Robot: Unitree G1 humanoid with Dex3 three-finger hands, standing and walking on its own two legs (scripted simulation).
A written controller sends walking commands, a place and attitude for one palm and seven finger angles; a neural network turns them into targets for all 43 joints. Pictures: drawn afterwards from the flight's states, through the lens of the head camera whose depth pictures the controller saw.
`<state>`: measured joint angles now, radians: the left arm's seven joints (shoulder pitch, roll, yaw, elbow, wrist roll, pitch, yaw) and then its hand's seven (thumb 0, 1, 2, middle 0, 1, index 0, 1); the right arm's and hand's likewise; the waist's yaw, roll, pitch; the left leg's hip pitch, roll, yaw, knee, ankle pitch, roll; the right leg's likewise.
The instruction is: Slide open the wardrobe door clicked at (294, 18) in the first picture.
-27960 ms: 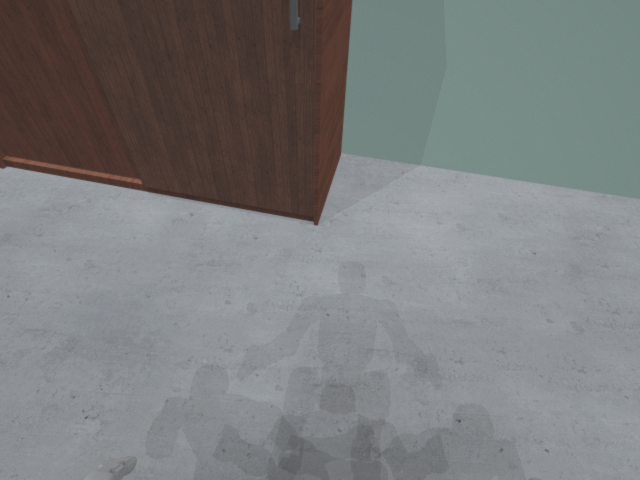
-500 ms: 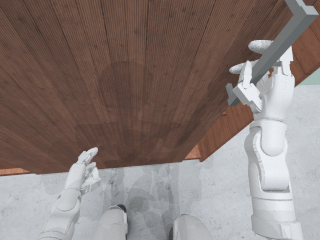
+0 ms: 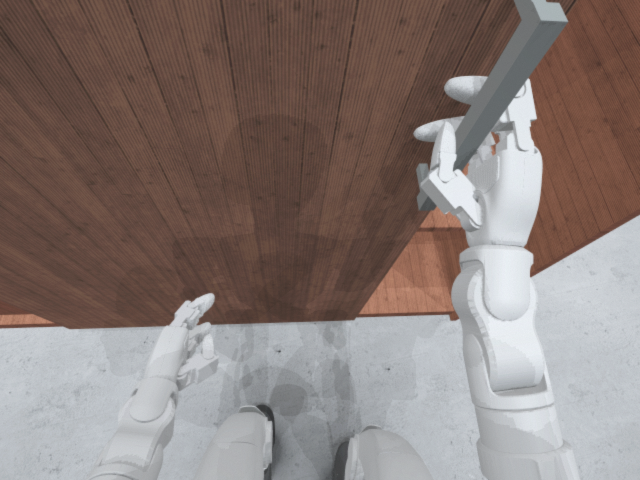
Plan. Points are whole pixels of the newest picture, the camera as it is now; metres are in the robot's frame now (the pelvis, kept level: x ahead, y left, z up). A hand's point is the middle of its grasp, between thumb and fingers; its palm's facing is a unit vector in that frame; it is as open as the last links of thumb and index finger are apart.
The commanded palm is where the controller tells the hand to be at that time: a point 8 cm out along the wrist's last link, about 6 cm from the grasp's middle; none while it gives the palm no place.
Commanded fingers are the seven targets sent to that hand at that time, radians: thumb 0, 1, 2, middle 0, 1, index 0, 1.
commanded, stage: step sideways, sliding the door along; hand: right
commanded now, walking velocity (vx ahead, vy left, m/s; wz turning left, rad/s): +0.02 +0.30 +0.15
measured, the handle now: (464, 121) +0.42 -0.10 +0.18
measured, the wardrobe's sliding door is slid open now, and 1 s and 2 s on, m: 0.32 0.45 0.45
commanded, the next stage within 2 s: stop walking and hold the door there in 0.66 s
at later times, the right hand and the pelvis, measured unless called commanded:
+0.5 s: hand (281, 171) +0.36 +0.06 +0.17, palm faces +0.12 +0.99 -0.07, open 6.1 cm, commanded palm +0.33 +0.08 +0.17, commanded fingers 0.00 -0.90 -0.90 0.45 1.40 0.45 1.40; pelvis -0.04 +0.16 +0.00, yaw +4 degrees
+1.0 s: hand (289, 168) +0.37 +0.06 +0.17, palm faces +0.37 +0.88 -0.30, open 6.1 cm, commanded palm +0.33 +0.01 +0.15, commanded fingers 0.00 -0.90 -0.90 0.45 1.40 0.45 1.40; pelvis -0.04 +0.29 -0.01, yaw +7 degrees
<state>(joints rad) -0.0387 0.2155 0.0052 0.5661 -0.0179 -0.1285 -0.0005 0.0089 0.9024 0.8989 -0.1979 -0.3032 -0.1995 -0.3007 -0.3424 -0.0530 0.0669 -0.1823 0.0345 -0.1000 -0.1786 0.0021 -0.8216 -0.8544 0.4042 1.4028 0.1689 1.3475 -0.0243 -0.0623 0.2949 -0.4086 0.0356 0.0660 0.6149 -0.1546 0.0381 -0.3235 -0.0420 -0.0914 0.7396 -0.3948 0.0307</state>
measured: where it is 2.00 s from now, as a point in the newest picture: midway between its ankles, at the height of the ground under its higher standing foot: outside the picture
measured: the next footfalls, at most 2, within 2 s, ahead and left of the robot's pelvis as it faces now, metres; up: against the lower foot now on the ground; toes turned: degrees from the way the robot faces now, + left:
right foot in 0.02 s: +0.02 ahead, -0.12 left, +0.00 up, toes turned -7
left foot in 0.32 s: +0.03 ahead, +0.27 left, +0.00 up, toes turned +9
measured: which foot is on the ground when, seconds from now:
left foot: down 0.00-0.02, up 0.04-0.30, down 0.32-0.54, up 0.56-0.90, down 0.92-1.00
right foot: up 0.00-0.00, down 0.02-0.32, up 0.34-0.52, down 0.54-0.92, up 0.94-1.00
